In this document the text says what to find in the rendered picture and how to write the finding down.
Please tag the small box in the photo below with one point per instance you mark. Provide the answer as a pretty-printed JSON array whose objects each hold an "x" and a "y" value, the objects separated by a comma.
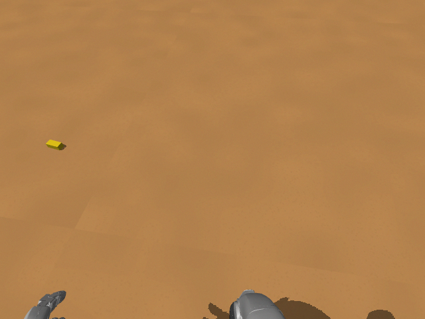
[{"x": 55, "y": 145}]

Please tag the left robot hand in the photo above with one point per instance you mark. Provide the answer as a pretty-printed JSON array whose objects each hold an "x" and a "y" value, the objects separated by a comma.
[{"x": 46, "y": 305}]

